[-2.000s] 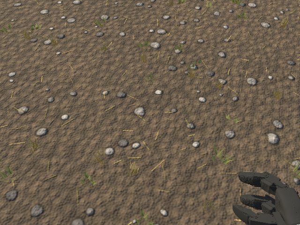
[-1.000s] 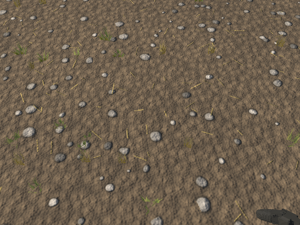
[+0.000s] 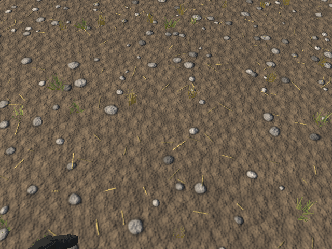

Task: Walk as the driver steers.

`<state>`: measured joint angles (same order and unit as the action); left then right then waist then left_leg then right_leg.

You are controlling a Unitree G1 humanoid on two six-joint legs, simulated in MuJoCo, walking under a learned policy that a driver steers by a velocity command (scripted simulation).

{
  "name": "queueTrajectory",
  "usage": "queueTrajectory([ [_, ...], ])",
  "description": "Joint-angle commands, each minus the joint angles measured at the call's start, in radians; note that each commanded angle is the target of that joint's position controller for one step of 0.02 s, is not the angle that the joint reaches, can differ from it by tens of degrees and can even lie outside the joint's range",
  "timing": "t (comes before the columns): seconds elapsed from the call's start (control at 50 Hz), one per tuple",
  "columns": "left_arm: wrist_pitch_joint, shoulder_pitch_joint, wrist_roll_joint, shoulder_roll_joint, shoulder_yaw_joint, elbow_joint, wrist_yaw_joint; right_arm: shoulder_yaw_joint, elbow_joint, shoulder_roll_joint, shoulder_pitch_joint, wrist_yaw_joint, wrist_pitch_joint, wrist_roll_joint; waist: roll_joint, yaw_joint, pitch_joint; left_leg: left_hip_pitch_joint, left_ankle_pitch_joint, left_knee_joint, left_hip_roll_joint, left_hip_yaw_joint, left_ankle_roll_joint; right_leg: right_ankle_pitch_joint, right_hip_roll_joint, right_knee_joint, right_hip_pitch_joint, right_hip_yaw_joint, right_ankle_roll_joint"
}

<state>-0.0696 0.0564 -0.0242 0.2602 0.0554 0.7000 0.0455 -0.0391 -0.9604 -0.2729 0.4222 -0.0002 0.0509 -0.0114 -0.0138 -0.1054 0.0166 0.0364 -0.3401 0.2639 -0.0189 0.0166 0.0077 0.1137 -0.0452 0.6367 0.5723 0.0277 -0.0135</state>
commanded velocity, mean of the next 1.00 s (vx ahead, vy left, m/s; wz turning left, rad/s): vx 0.49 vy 0.00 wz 0.38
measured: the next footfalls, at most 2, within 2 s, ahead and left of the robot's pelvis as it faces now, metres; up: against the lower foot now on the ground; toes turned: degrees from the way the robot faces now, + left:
right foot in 0.10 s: +0.21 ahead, -0.14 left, +0.00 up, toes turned -2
left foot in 0.66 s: +0.48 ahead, +0.14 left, +0.00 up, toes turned +17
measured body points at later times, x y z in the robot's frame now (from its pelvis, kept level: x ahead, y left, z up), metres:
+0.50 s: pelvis +0.24 -0.04 +0.00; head +0.26 -0.03 +0.45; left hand +0.24 +0.24 -0.13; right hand +0.43 -0.28 -0.11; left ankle +0.40 +0.15 -0.68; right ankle +0.17 -0.14 -0.74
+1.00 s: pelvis +0.51 +0.07 +0.01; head +0.53 +0.10 +0.45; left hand +0.60 +0.39 -0.08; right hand +0.68 -0.17 -0.10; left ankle +0.44 +0.13 -0.74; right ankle +0.75 -0.03 -0.68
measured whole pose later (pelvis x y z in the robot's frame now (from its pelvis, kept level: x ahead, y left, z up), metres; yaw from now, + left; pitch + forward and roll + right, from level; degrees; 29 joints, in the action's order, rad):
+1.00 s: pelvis +0.51 +0.07 +0.01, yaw +25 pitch +2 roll +0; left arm -0.10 0.03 0.01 0.29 0.05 0.74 0.01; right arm -0.07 -0.75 -0.27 0.33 0.01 0.05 -0.02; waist -0.04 -0.06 0.03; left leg -0.13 -0.22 0.33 0.10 -0.12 0.08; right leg -0.03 -0.08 0.64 0.65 -0.09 0.05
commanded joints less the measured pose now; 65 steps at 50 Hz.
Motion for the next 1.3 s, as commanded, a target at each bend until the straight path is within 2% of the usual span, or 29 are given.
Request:
queueTrajectory([
  [0.02,-0.013,-0.125,-0.003,0.063,0.007,-0.104,0.005,-0.044,0.036,-0.193,-0.010,0.003,0.013,-0.014,0.152,0.029,0.074,-0.067,0.426,-0.071,-0.229,-0.126,0.154,-0.046,0.030,-0.080,-0.058,0.022,-0.025],
  [0.08,-0.009,0.104,0.009,0.143,0.050,-0.034,-0.013,-0.046,0.033,-0.192,-0.033,0.007,0.012,-0.018,0.131,0.169,-0.061,-0.086,0.805,0.203,-0.186,-0.046,0.101,-0.047,0.083,-0.130,-0.398,0.055,-0.093],
  [0.1,-0.005,0.275,0.011,0.187,0.070,0.010,-0.025,-0.036,0.048,-0.168,-0.047,0.009,0.014,-0.002,0.087,0.245,-0.166,-0.251,0.680,0.433,-0.146,-0.018,0.067,-0.042,-0.009,-0.098,-0.661,-0.044,-0.135],
  [0.12,0.004,0.381,0.032,0.288,0.086,0.027,-0.035,-0.003,0.078,-0.052,0.037,0.007,0.027,0.012,-0.174,0.219,-0.325,-0.576,0.162,0.842,0.007,0.016,0.000,0.141,-0.281,-0.178,-0.967,-0.492,-0.270],
  [0.14,0.003,0.378,0.026,0.231,0.066,0.029,-0.029,-0.007,0.066,-0.079,0.040,-0.001,0.048,-0.010,-0.229,0.223,-0.388,-0.696,-0.223,1.017,0.045,-0.131,0.004,0.314,-0.368,-0.354,-0.952,-0.783,-0.320],
  [0.16,-0.004,0.295,0.018,0.182,0.048,0.026,-0.027,-0.031,0.092,-0.155,-0.044,-0.006,0.055,-0.040,-0.156,0.210,-0.204,-0.786,-0.172,1.074,-0.014,-0.139,0.019,0.376,-0.337,-0.379,-0.811,-0.648,-0.267],
  [0.18,-0.008,0.227,0.015,0.147,0.037,0.022,-0.027,-0.033,0.106,-0.158,-0.103,-0.005,0.056,-0.044,-0.106,0.182,-0.105,-0.774,-0.081,1.043,-0.065,-0.113,0.032,0.317,-0.294,-0.399,-0.666,-0.496,-0.228],
  [0.22,-0.026,0.133,0.030,0.091,0.022,0.027,-0.018,-0.041,0.095,-0.127,-0.097,0.007,0.036,-0.022,-0.085,0.111,-0.031,-0.668,0.037,0.943,-0.125,-0.115,0.030,0.150,-0.213,-0.459,-0.463,-0.304,-0.183],
  [0.3,-0.053,0.126,0.040,0.095,0.029,0.071,-0.024,-0.042,0.099,-0.073,-0.094,0.013,-0.009,-0.020,-0.068,0.075,0.011,-0.651,0.135,0.871,-0.132,-0.136,0.008,0.017,-0.198,-0.540,-0.364,-0.134,-0.191],
  [0.38,-0.051,0.163,0.044,0.119,0.035,0.106,-0.044,-0.046,0.136,-0.068,-0.186,0.003,-0.006,-0.011,-0.039,0.095,0.037,-0.748,0.329,0.690,-0.113,-0.156,-0.008,-0.064,-0.196,-0.553,-0.433,-0.025,-0.180],
  [0.56,-0.003,0.266,0.012,0.180,0.055,0.165,-0.061,-0.022,0.275,-0.039,-0.430,-0.054,-0.001,-0.009,-0.017,0.178,0.101,-0.775,0.294,0.377,-0.085,-0.003,0.042,-0.234,-0.253,-0.468,-0.670,0.131,-0.138],
  [0.6,0.012,0.243,0.007,0.207,0.063,0.159,-0.065,-0.035,0.294,-0.067,-0.398,-0.062,-0.005,-0.011,-0.051,0.142,0.053,-0.672,0.190,0.365,-0.031,0.057,0.077,-0.544,-0.256,-0.351,-0.700,0.162,-0.116],
  [0.64,0.029,0.210,0.002,0.224,0.065,0.147,-0.073,-0.077,0.257,-0.136,-0.189,-0.058,-0.008,-0.015,-0.062,0.017,-0.079,-0.373,0.172,0.317,0.063,0.111,0.130,-0.800,-0.216,-0.040,-0.649,0.207,-0.075],
  [0.66,0.027,0.217,0.011,0.205,0.054,0.134,-0.077,-0.116,0.212,-0.214,-0.013,-0.040,-0.014,-0.017,-0.006,-0.059,-0.174,-0.067,0.206,0.284,0.047,0.018,0.177,-0.634,-0.175,0.228,-0.451,0.213,-0.030],
  [0.68,0.000,0.303,0.049,0.058,0.007,0.079,-0.061,-0.142,0.204,-0.342,0.023,-0.025,-0.014,-0.024,0.271,0.028,-0.258,0.307,0.092,0.233,-0.228,-0.515,0.356,0.213,0.002,0.616,0.026,0.179,0.043],
  [0.7,-0.047,0.237,0.020,0.088,0.002,0.066,-0.047,-0.119,0.242,-0.286,0.040,-0.028,0.000,-0.012,0.196,-0.005,-0.415,0.405,-0.018,0.048,-0.332,-0.871,0.435,0.481,0.088,0.768,0.171,-0.074,0.036],
  [0.72,-0.072,0.122,-0.022,0.152,0.020,0.035,-0.037,-0.098,0.236,-0.218,0.013,-0.032,0.011,0.001,0.128,-0.033,-0.292,0.340,0.040,0.023,-0.302,-0.730,0.368,0.401,0.029,0.773,0.264,-0.119,0.006],
  [0.76,-0.085,0.095,0.006,0.144,0.019,0.038,-0.046,-0.078,0.260,-0.150,-0.123,-0.028,0.018,-0.005,0.021,0.049,-0.125,0.045,0.209,0.022,-0.218,-0.488,0.300,0.259,-0.053,0.601,0.189,-0.108,-0.011],
  [0.78,-0.075,0.113,0.019,0.157,0.029,0.044,-0.049,-0.066,0.281,-0.123,-0.174,-0.024,0.018,0.005,0.042,0.090,-0.096,-0.068,0.294,-0.001,-0.190,-0.424,0.289,0.221,-0.077,0.540,0.108,-0.114,-0.005],
  [0.86,-0.032,0.108,0.039,0.119,0.026,0.031,-0.050,-0.074,0.296,-0.158,-0.176,-0.005,0.023,0.001,0.044,0.122,-0.047,-0.238,0.431,-0.057,-0.140,-0.319,0.291,0.116,-0.065,0.362,0.043,-0.084,0.054],
  [0.98,-0.040,-0.090,0.026,0.081,0.005,-0.024,-0.033,-0.076,0.271,-0.168,-0.092,0.016,0.014,-0.007,0.099,0.042,-0.008,-0.284,0.278,-0.047,-0.078,-0.249,0.212,-0.236,0.010,-0.047,-0.046,-0.064,0.075],
  [1.08,-0.060,-0.125,0.021,0.124,0.015,-0.043,-0.011,-0.072,0.231,-0.155,-0.032,0.018,0.007,-0.005,0.119,0.031,0.010,-0.118,0.293,0.052,-0.161,-0.337,0.194,-0.156,0.011,-0.143,-0.035,-0.084,0.019],
  [1.14,-0.068,0.035,0.025,0.168,0.038,0.002,-0.014,-0.069,0.235,-0.151,-0.063,0.018,-0.004,0.002,0.139,0.116,-0.054,-0.059,0.605,0.221,-0.132,-0.300,0.154,-0.075,0.049,-0.192,-0.217,-0.022,-0.050],
  [1.16,-0.069,0.175,0.035,0.207,0.050,0.029,-0.017,-0.054,0.248,-0.122,-0.068,0.017,-0.005,0.010,0.098,0.176,-0.181,-0.132,0.605,0.433,-0.081,-0.243,0.124,-0.116,-0.033,-0.148,-0.444,-0.102,-0.109],
  [1.18,-0.064,0.307,0.044,0.292,0.072,0.050,-0.017,-0.035,0.258,-0.068,0.052,0.016,0.007,0.008,-0.124,0.163,-0.343,-0.444,0.314,0.790,0.050,-0.153,0.045,-0.050,-0.230,-0.151,-0.819,-0.463,-0.266],
  [1.2,-0.053,0.356,0.012,0.263,0.068,0.087,-0.002,-0.027,0.257,-0.068,0.082,0.013,0.021,-0.001,-0.306,0.164,-0.359,-0.696,-0.213,0.988,0.115,-0.138,0.005,0.203,-0.325,-0.332,-0.931,-0.817,-0.350],
  [1.22,-0.048,0.301,-0.009,0.190,0.046,0.070,-0.001,-0.043,0.274,-0.149,-0.028,0.010,0.031,-0.014,-0.177,0.184,-0.207,-0.811,-0.177,1.055,0.044,-0.172,0.016,0.354,-0.300,-0.362,-0.841,-0.778,-0.300],
  [1.26,-0.031,0.205,0.016,0.149,0.028,0.042,-0.007,-0.042,0.317,-0.143,-0.195,0.007,0.048,0.005,-0.025,0.167,-0.031,-0.804,-0.043,0.964,-0.021,-0.122,0.022,0.208,-0.214,-0.390,-0.584,-0.559,-0.253],
  [1.3,-0.028,0.183,0.026,0.130,0.019,0.034,-0.014,-0.045,0.324,-0.118,-0.188,0.006,0.054,0.026,-0.051,0.122,-0.028,-0.706,0.021,0.831,-0.057,-0.117,0.010,0.040,-0.149,-0.415,-0.482,-0.466,-0.238],
])
Keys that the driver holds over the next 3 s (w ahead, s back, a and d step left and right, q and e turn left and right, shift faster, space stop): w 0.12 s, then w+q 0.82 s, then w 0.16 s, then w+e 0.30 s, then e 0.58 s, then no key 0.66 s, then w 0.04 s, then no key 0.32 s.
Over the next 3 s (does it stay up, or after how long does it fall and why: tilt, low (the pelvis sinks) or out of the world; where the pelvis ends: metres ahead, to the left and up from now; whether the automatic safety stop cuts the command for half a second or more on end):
stays up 0.93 0.19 0.00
